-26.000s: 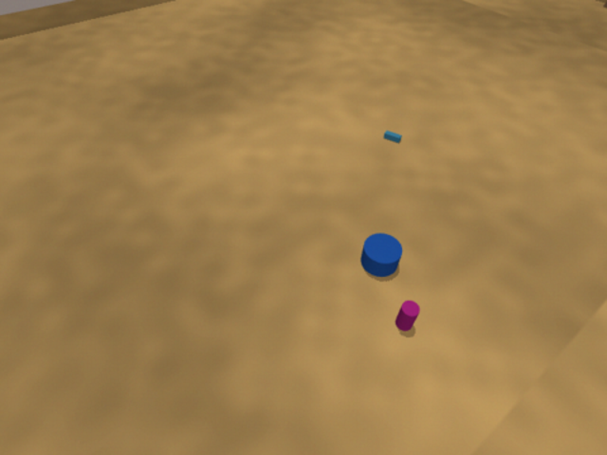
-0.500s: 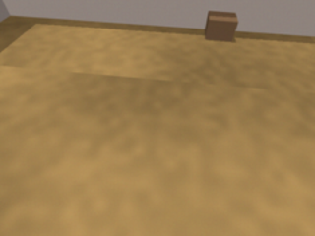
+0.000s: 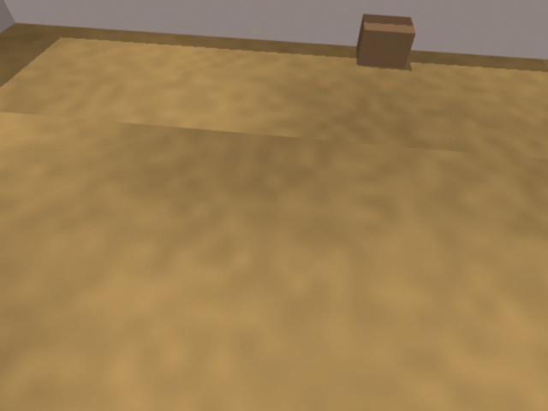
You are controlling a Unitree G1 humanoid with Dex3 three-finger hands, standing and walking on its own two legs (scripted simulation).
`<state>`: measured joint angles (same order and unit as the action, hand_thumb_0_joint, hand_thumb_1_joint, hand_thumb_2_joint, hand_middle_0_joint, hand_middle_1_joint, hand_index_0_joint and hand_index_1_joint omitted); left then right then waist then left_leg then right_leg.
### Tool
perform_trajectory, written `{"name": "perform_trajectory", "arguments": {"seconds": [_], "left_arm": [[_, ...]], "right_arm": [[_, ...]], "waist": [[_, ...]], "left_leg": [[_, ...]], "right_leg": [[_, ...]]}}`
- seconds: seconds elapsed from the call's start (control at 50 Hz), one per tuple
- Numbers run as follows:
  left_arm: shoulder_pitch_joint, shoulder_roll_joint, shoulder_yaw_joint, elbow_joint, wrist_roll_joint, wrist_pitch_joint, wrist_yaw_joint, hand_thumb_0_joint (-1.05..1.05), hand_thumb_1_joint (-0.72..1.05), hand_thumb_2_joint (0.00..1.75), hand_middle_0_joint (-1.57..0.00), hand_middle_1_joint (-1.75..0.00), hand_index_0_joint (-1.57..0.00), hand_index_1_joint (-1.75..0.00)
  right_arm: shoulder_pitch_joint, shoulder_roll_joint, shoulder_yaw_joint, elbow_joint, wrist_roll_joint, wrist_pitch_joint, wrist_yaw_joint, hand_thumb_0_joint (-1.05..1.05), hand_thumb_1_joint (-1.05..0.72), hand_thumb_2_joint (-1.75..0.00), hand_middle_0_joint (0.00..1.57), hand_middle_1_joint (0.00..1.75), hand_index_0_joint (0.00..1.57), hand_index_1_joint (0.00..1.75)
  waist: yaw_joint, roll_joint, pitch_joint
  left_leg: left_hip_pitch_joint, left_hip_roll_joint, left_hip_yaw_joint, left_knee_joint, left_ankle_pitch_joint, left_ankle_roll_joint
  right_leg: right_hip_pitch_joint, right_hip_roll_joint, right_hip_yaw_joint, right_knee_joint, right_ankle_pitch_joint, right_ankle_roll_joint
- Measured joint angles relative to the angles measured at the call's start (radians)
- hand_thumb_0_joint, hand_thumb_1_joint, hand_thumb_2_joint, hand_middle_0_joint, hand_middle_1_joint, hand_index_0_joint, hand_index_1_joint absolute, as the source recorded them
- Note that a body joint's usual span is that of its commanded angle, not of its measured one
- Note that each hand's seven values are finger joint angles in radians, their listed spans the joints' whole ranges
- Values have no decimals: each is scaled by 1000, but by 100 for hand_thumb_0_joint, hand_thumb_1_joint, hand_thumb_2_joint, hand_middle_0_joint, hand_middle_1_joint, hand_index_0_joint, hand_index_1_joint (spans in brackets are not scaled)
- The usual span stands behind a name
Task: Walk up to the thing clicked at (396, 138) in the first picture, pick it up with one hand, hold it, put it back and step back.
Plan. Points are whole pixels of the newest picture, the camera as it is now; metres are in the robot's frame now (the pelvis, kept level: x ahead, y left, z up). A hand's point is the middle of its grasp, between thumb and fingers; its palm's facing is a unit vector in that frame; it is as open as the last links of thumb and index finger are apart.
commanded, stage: stand
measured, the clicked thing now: out of the picture -0.52 -0.52 -0.76
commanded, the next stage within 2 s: walk up in 0.44 s
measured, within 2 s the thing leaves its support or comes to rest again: neither
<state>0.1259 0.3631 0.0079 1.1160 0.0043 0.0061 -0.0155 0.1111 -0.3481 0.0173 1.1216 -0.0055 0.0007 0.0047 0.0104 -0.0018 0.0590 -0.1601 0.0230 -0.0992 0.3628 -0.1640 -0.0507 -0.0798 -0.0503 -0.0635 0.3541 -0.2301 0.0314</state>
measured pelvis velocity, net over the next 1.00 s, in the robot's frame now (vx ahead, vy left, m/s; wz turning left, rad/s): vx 0.16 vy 0.06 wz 0.02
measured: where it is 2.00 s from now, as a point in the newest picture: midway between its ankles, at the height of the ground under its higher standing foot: (270, 306)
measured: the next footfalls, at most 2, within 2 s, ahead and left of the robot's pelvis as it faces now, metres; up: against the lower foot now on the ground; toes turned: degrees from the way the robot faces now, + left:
left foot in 0.68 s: +0.16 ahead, +0.18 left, +0.00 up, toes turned +7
right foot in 1.16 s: +0.40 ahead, -0.09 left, +0.00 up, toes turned -4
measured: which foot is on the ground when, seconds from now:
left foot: down 0.00-0.48, up 0.50-0.66, down 0.68-1.00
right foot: down 0.00-0.70, up 0.72-1.00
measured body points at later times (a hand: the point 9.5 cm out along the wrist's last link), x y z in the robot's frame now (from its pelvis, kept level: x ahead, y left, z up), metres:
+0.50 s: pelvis +0.00 +0.00 +0.00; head +0.01 +0.01 +0.45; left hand +0.06 +0.31 -0.13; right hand +0.07 -0.30 -0.13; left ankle +0.02 +0.15 -0.74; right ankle -0.03 -0.13 -0.74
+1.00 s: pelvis +0.16 +0.06 -0.01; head +0.17 +0.08 +0.44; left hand +0.21 +0.39 -0.13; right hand +0.19 -0.26 -0.11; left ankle +0.12 +0.17 -0.75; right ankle +0.27 -0.09 -0.70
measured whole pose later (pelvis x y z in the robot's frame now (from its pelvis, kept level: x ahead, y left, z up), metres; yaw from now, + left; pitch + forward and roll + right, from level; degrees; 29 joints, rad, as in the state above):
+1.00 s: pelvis +0.16 +0.06 -0.01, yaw +1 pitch -4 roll +1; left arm 0.26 0.44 0.06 0.97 0.01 0.00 -0.09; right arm 0.33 -0.37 -0.06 0.95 -0.02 -0.08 0.05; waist -0.02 -0.07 0.08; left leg -0.03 0.00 0.10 0.38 -0.29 0.02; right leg -0.50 -0.06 0.07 0.85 -0.23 0.01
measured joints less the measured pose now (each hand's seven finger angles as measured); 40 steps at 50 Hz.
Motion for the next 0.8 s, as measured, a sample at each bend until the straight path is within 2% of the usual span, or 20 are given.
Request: {"name": "perform_trajectory", "arguments": {"seconds": [0.44,0.48,0.52,0.58,0.64,0.68,0.7,0.72,0.74,0.76,0.8], "left_arm": [[8,2,-1,-1,3,-2,0,1,90,89,-21,-30,-20,-30],[22,2,22,-19,12,-6,-18,1,90,89,-21,-30,-20,-30],[44,5,44,-45,23,-18,-33,1,90,89,-21,-30,-20,-30],[79,18,67,-84,31,-38,-39,1,90,89,-21,-30,-20,-30],[111,39,79,-91,41,-38,-44,1,90,89,-21,-30,-20,-30],[132,64,85,-91,43,-26,-50,1,90,89,-21,-30,-20,-30],[140,79,87,-91,43,-17,-52,1,90,89,-21,-30,-20,-30],[149,93,90,-92,43,-8,-51,1,90,89,-21,-30,-20,-30],[155,101,90,-90,41,2,-47,1,90,89,-21,-30,-20,-30],[159,103,88,-86,36,13,-43,1,90,89,-21,-30,-20,-30],[155,103,76,-84,25,23,-41,1,90,89,-21,-30,-20,-30]], "right_arm": [[8,-1,-4,-4,-2,4,3,0,-91,-90,20,30,20,30],[30,-2,-26,-20,-12,3,19,0,-91,-90,20,30,20,30],[64,-12,-45,-34,-22,7,35,0,-91,-90,20,30,20,30],[97,-39,-67,-43,-28,8,50,0,-91,-90,20,30,20,30],[107,-75,-91,-64,-28,-7,66,0,-91,-90,20,30,20,30],[116,-87,-107,-86,-27,-21,73,0,-91,-90,20,30,20,30],[119,-87,-116,-95,-28,-32,72,0,-91,-90,20,30,20,30],[117,-84,-124,-105,-31,-44,68,0,-91,-90,20,30,20,30],[118,-79,-127,-118,-38,-55,60,0,-91,-90,20,30,20,30],[123,-72,-127,-129,-39,-62,53,0,-91,-90,20,30,20,30],[142,-55,-119,-137,-30,-63,47,0,-91,-90,20,30,20,30]], "waist": [[-3,-1,-1],[-6,1,-6],[-6,1,-21],[22,-14,-24],[31,-2,-9],[26,-4,-6],[24,-17,-1],[24,-42,7],[19,-58,11],[4,-64,9],[-21,-69,0]], "left_leg": [[-1,4,0,0,0,-1],[-27,2,-3,64,-99,26],[-92,5,34,212,-201,48],[-177,7,103,368,-240,54],[-210,35,113,340,-245,62],[-191,48,122,250,-179,60],[-178,41,133,228,-90,54],[-170,25,154,246,-48,54],[-172,14,172,281,-74,57],[-167,10,176,300,-104,60],[-130,2,172,272,-125,69]], "right_leg": [[2,4,0,-8,4,-2],[-6,4,-10,27,-71,-20],[-1,-3,-30,35,-106,-35],[23,-30,-37,15,-64,-57],[53,-39,-47,20,-83,-40],[57,-50,-52,73,-133,-30],[45,-66,-46,135,-177,-37],[13,-90,-23,238,-233,-60],[-43,-79,36,380,-285,-73],[-101,-41,89,513,-303,-82],[-197,22,132,683,-270,-92]]}}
